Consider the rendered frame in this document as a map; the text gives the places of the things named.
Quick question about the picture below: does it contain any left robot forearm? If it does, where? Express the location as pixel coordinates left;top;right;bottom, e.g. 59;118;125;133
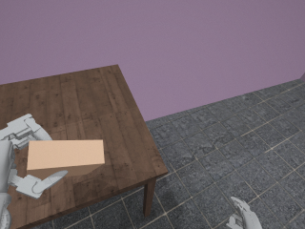
0;193;12;229

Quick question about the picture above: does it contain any sponge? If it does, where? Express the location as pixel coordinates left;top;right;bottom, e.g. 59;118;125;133
26;139;105;179

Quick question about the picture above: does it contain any left robot hand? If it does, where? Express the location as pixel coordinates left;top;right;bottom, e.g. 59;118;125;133
0;114;68;199

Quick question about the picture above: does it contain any right robot hand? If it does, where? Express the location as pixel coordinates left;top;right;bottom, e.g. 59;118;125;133
226;197;263;229

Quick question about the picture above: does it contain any table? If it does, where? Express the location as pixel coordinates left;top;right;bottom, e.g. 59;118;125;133
0;64;168;229

